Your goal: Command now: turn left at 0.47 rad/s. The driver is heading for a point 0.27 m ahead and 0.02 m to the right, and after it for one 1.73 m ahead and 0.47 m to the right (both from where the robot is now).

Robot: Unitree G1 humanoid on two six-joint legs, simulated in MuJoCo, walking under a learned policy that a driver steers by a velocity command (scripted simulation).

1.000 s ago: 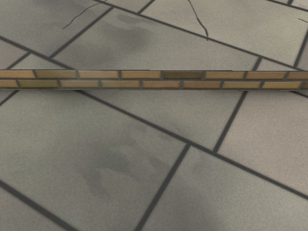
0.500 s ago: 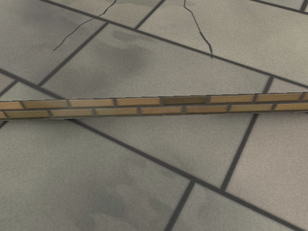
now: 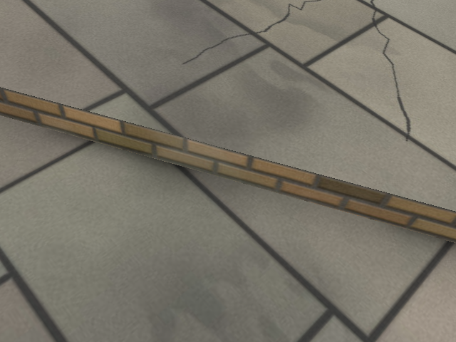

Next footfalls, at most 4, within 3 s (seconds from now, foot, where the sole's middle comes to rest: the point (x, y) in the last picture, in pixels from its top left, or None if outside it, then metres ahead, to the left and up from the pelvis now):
0.28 right None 0.08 -0.15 -0.78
1.00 right None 0.11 -0.22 -0.78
1.48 left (273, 332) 0.49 -0.18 -0.78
2.00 right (358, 280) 0.66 -0.47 -0.78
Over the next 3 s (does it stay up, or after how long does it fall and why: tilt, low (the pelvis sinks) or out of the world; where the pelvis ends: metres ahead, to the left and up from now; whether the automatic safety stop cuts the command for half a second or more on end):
stays up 1.12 -0.39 0.14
